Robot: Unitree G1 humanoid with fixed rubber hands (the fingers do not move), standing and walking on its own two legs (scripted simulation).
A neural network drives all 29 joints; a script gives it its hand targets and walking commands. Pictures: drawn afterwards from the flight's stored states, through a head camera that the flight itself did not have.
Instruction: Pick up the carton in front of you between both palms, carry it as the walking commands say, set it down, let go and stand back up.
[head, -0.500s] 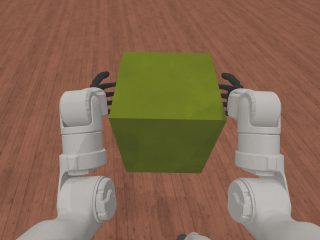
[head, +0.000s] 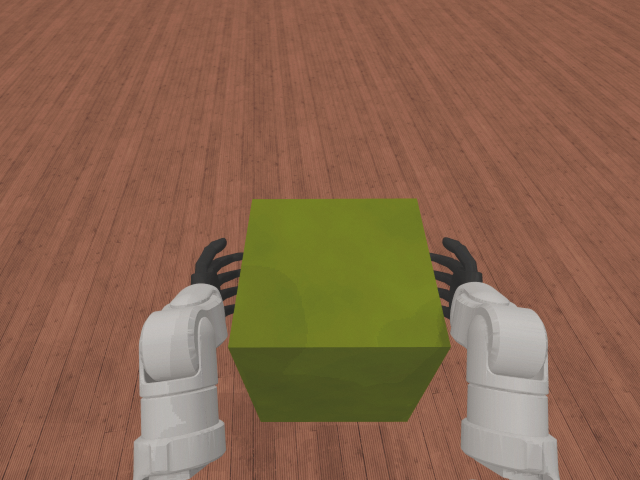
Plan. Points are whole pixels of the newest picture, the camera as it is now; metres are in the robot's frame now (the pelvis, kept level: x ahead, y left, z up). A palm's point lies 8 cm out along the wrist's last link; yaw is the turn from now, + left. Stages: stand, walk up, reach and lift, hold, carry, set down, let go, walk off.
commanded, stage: carry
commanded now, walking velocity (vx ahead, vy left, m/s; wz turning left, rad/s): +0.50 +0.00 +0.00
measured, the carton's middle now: (334, 316) +0.33 +0.01 +0.02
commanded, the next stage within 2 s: none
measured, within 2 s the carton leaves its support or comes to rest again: neither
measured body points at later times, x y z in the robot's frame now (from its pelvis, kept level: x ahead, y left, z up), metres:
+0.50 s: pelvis +0.32 -0.03 -0.01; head +0.26 -0.04 +0.44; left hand +0.59 +0.12 +0.09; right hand +0.59 -0.18 +0.08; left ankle +0.12 +0.09 -0.71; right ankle +0.44 -0.12 -0.73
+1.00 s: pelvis +0.55 -0.01 +0.01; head +0.52 +0.00 +0.45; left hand +0.83 +0.14 +0.09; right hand +0.83 -0.16 +0.10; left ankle +0.62 +0.08 -0.73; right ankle +0.46 -0.13 -0.73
